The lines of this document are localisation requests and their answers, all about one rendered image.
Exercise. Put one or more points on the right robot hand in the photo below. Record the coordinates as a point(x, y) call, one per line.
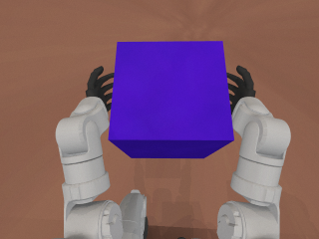
point(245, 87)

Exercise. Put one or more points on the robot right upper arm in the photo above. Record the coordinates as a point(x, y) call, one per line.
point(244, 220)

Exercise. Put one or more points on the carton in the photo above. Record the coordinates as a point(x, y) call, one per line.
point(170, 99)

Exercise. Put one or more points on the left robot shin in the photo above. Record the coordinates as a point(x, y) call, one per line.
point(143, 221)

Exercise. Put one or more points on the robot left upper arm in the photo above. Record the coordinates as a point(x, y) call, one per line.
point(94, 220)

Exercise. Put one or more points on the robot left thigh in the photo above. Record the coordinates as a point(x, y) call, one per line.
point(133, 208)

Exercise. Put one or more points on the robot right forearm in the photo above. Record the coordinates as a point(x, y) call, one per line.
point(261, 156)

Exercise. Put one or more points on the left robot hand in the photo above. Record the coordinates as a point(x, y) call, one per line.
point(95, 88)

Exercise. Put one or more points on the robot left forearm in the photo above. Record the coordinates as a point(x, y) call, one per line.
point(79, 140)

